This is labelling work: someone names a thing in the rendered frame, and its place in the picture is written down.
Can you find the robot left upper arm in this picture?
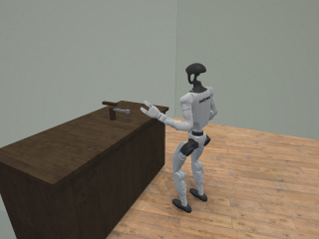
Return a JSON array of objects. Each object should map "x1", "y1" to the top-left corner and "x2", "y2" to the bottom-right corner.
[{"x1": 179, "y1": 93, "x2": 193, "y2": 131}]

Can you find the humanoid robot head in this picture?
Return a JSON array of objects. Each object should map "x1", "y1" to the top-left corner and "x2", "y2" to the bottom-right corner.
[{"x1": 185, "y1": 63, "x2": 207, "y2": 94}]

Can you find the robot right upper arm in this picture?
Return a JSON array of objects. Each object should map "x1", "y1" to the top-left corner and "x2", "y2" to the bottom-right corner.
[{"x1": 205, "y1": 87, "x2": 217, "y2": 117}]

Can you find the counter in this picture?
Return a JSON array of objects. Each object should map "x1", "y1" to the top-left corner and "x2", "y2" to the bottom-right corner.
[{"x1": 0, "y1": 101, "x2": 169, "y2": 239}]

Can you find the robot left hand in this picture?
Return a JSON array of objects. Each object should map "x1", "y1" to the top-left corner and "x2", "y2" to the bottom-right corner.
[{"x1": 141, "y1": 101, "x2": 160, "y2": 119}]

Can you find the tap lever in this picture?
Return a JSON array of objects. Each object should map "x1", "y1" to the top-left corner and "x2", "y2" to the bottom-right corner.
[{"x1": 113, "y1": 109, "x2": 131, "y2": 115}]

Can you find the robot torso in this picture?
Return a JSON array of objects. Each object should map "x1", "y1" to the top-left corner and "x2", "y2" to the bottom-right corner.
[{"x1": 187, "y1": 90, "x2": 210, "y2": 149}]

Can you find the left robot forearm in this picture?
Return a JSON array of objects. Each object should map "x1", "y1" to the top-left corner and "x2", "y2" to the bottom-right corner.
[{"x1": 158, "y1": 113, "x2": 190, "y2": 131}]

